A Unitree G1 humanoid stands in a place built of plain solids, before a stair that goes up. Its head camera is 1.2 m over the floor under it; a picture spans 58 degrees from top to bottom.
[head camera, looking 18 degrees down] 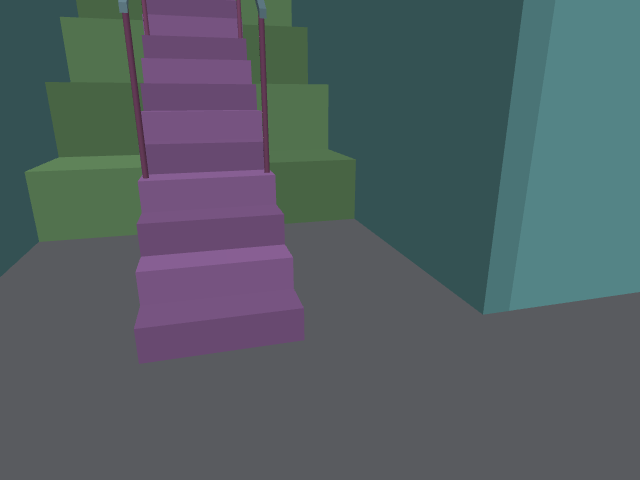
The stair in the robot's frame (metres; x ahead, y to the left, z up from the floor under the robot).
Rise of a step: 0.19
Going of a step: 0.25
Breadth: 0.81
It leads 15 degrees to the left of straight ahead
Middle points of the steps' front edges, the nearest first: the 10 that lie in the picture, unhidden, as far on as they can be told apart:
1.89 0.47 0.19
2.13 0.54 0.37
2.36 0.60 0.56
2.61 0.67 0.75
2.85 0.74 0.93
3.09 0.80 1.12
3.33 0.87 1.31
3.57 0.94 1.49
3.82 1.00 1.68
4.05 1.07 1.86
